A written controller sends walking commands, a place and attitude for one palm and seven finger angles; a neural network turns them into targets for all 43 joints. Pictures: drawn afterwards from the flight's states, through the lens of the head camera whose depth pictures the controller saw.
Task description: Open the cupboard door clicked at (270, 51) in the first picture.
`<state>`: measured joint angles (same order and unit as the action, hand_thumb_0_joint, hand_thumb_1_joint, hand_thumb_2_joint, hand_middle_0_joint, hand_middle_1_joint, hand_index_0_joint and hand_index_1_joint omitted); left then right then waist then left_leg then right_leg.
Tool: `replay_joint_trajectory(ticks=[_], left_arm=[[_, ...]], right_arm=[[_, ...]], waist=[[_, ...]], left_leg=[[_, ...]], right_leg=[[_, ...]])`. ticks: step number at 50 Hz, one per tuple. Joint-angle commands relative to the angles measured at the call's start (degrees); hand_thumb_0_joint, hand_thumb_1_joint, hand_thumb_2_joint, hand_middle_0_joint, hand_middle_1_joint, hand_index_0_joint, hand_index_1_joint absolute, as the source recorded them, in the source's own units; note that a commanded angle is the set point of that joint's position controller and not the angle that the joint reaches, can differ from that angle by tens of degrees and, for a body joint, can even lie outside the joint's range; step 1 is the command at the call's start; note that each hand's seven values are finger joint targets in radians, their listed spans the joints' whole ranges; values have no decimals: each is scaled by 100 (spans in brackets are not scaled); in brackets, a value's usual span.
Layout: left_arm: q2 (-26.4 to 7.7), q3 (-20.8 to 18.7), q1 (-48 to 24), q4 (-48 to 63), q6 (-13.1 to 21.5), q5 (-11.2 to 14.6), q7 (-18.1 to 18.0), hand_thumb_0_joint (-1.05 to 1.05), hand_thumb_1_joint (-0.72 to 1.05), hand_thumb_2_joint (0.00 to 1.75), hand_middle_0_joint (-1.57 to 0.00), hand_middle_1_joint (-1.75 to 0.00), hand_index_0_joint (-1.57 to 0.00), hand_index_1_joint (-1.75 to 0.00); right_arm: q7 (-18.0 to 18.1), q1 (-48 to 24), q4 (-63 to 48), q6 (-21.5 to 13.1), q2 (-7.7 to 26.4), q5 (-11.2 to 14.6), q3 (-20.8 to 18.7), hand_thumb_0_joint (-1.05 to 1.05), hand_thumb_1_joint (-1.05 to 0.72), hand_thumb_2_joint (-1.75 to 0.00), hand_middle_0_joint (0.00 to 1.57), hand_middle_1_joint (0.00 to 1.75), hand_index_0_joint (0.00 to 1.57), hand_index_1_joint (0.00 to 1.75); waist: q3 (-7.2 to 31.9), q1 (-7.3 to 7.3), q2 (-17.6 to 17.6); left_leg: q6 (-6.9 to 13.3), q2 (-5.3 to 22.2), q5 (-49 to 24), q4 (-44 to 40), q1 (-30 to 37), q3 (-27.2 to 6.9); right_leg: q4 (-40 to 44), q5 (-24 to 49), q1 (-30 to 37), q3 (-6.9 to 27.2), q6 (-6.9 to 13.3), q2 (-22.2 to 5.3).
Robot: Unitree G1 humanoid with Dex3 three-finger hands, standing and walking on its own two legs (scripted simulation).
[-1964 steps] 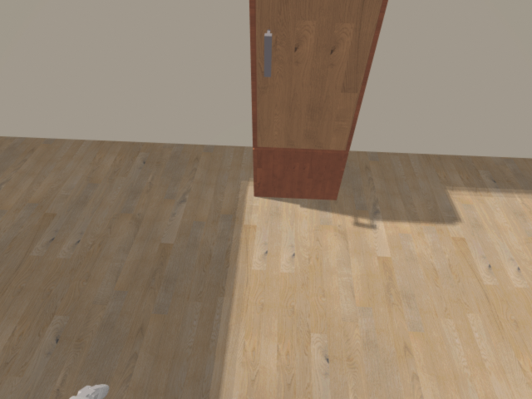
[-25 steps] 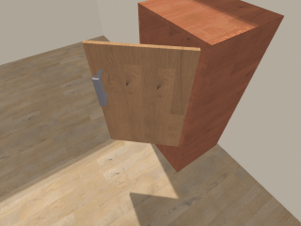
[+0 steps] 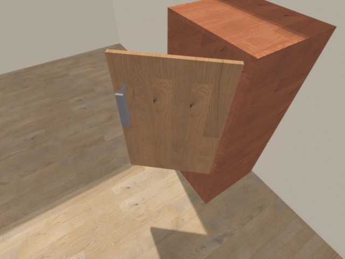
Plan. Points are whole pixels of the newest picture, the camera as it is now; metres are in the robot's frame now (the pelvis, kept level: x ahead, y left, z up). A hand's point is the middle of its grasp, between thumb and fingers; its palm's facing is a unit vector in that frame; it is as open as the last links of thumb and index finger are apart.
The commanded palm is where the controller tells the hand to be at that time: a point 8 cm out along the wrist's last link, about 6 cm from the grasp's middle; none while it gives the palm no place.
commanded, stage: come to a stop and stand still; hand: left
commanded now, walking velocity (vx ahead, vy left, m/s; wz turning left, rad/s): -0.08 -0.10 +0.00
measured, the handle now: (125, 104) +0.56 +0.21 +0.01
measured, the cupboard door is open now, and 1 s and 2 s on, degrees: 49 49 49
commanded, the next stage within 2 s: look again from close up in 0.98 s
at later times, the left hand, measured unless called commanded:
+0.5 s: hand out of the picture +0.02 +0.17 -0.17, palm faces +0.02 -0.97 -0.23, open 7.3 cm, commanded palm none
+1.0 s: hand out of the picture -0.08 +0.11 -0.17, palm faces +0.07 -0.99 -0.14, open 7.4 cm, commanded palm none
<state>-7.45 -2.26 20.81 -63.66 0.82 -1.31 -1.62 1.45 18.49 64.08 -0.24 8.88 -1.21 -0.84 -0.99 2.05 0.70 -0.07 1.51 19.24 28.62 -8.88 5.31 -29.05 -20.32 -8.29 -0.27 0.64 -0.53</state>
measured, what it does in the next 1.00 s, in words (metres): stands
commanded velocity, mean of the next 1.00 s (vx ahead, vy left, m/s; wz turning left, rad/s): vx -0.01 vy -0.03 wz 0.00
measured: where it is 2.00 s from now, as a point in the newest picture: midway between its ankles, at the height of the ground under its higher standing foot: outside the picture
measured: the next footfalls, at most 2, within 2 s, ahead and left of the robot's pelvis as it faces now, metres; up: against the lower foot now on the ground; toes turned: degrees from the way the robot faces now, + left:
none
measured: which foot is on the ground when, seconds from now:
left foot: down 0.00-1.00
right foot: down 0.00-1.00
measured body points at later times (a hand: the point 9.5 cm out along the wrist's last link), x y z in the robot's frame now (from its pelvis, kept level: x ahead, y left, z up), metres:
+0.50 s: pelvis -0.01 -0.01 +0.00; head +0.01 -0.02 +0.45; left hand +0.02 +0.22 -0.15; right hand -0.03 -0.22 -0.16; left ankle -0.04 +0.11 -0.73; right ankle -0.05 -0.11 -0.73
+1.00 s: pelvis -0.03 -0.03 +0.01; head -0.02 -0.03 +0.46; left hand -0.08 +0.16 -0.15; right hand -0.05 -0.24 -0.16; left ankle -0.04 +0.11 -0.73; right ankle -0.05 -0.11 -0.74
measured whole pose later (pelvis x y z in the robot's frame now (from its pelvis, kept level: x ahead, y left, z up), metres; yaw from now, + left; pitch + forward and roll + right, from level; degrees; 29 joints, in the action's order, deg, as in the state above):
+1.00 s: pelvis -0.03 -0.03 +0.01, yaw +0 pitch -1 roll +0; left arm -5.5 0.4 20.4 -65.9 1.5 -0.7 -1.7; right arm 1.9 16.9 66.9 -0.3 6.2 -0.8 0.1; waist -2.2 0.9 0.3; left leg -2.4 3.8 12.1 21.7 -8.2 4.2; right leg -22.8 -14.1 -7.8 -4.6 3.2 1.4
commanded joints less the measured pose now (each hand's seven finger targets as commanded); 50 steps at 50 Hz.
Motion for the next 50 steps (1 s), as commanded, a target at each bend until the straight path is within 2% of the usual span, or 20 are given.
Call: replay_joint_trajectory(ticks=[1,2,3,4,7,9,12,14,16,19,25,31,34,37,43,46,50], left_arm=[[-268,0,71,231,-1,4,-86,0,90,90,-20,-30,-20,-30],[-286,9,83,227,-16,17,-100,0,90,90,-20,-30,-20,-30],[-288,26,147,175,-22,34,-98,0,90,90,-20,-30,-20,-30],[-298,30,116,161,-31,48,-90,0,90,90,-20,-30,-20,-30],[-289,22,136,92,-58,44,-65,0,90,90,-20,-30,-20,-30],[-338,-14,169,82,-72,38,-44,0,90,90,-20,-30,-20,-30],[-470,-60,189,113,-55,11,-57,0,90,90,-20,-30,-20,-30],[-503,-66,143,160,-47,16,-75,0,90,90,-20,-30,-20,-30],[-498,-37,94,179,-15,29,-89,0,90,90,-20,-30,-20,-30],[-505,-11,-69,190,2,50,-94,0,90,90,-20,-30,-20,-30],[-520,55,-208,151,27,58,-67,0,90,90,-20,-30,-20,-30],[-534,113,-112,93,68,55,-60,0,90,90,-20,-30,-20,-30],[-542,121,-72,82,91,62,-56,0,90,90,-20,-30,-20,-30],[-517,135,5,51,107,61,-59,0,90,90,-20,-30,-20,-30],[-457,156,188,-25,129,60,-62,0,90,90,-20,-30,-20,-30],[-421,157,264,-50,125,52,-67,0,90,90,-20,-30,-20,-30],[-368,157,352,-76,133,60,-69,0,90,90,-20,-30,-20,-30]], right_arm=[[128,939,36,-225,585,-11,-90,0,-90,-90,20,30,20,30],[155,844,28,-211,560,9,-72,0,-90,-90,20,30,20,30],[183,716,9,-216,564,15,-64,0,-90,-90,20,30,20,30],[205,664,-17,-218,567,24,-61,0,-90,-90,20,30,20,30],[246,514,2,-198,516,24,-65,0,-90,-90,20,30,20,30],[263,436,4,-173,540,22,-106,0,-90,-90,20,30,20,30],[262,420,1,-134,503,25,-171,0,-90,-90,20,30,20,30],[244,393,11,-129,433,28,-185,0,-90,-90,20,30,20,30],[223,337,57,-125,290,27,-156,0,-90,-90,20,30,20,30],[190,282,128,-129,168,24,-115,0,-90,-90,20,30,20,30],[127,200,209,-117,131,27,-53,0,-90,-90,20,30,20,30],[90,140,203,-82,152,37,-22,0,-90,-90,20,30,20,30],[76,184,196,-84,179,32,-15,0,-90,-90,20,30,20,30],[77,188,188,-93,193,39,-3,0,-90,-90,20,30,20,30],[79,229,192,-88,169,46,9,0,-90,-90,20,30,20,30],[79,259,198,-78,124,49,15,0,-90,-90,20,30,20,30],[85,326,203,-89,95,41,18,0,-90,-90,20,30,20,30]], waist=[[-402,-234,-1018],[-349,-193,-991],[-222,-158,-912],[-234,-166,-807],[-195,-151,-640],[-89,-134,-512],[153,-165,-16],[326,-175,128],[301,-169,181],[163,-185,24],[-358,-184,-8],[-601,-186,-3],[-457,-207,54],[-388,-202,-53],[-405,-200,70],[-528,-188,71],[-482,-181,24]], left_leg=[[496,1132,-4276,-733,639,-845],[630,1243,-5029,-713,707,-887],[693,1270,-5451,-638,856,-870],[701,1265,-5612,-607,842,-853],[644,1224,-5500,-531,831,-792],[562,1108,-5106,-389,777,-692],[331,810,-4351,-134,497,-405],[249,681,-3763,-96,432,-294],[186,602,-3116,-154,277,-265],[128,566,-2573,-387,214,-301],[107,537,-1553,-776,55,-378],[72,494,-1076,-910,67,-397],[61,477,-1067,-929,110,-395],[55,485,-1097,-941,156,-392],[36,457,-1015,-928,114,-399],[29,450,-940,-930,33,-385],[27,444,-1010,-909,7,-382]], right_leg=[[-308,480,-908,-100,171,-136],[-448,67,-937,-137,111,-163],[-505,-70,-957,-80,91,-207],[-480,-73,-912,-62,73,-230],[-245,398,-797,-84,71,-302],[-58,1113,-618,-104,77,-336],[-77,2985,-167,-12,137,-494],[-108,3423,-16,36,144,-569],[35,3539,95,142,179,-630],[199,3176,45,193,201,-636],[736,2004,-218,251,183,-578],[1132,1357,-420,334,180,-551],[1211,1219,-388,363,185,-553],[1233,1267,-363,363,190,-547],[1328,1083,-420,399,189,-538],[1392,912,-482,387,182,-531],[1360,970,-461,373,189,-533]])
